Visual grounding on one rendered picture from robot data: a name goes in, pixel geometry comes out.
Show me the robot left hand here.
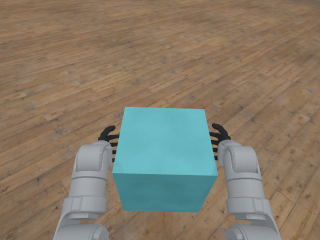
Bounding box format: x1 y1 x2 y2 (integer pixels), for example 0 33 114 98
98 125 120 162

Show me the right robot forearm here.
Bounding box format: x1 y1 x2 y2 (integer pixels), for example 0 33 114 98
217 139 282 240

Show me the carton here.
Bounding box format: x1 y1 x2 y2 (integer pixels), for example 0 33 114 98
112 107 218 213

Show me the left robot upper arm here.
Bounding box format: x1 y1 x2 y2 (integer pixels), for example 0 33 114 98
54 223 109 240

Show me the robot right hand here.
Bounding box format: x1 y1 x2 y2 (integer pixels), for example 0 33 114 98
209 123 231 161

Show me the left robot forearm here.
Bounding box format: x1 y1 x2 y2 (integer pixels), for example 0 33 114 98
53 140 113 240

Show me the right robot upper arm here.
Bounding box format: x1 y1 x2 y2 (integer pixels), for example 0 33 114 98
224 224 281 240

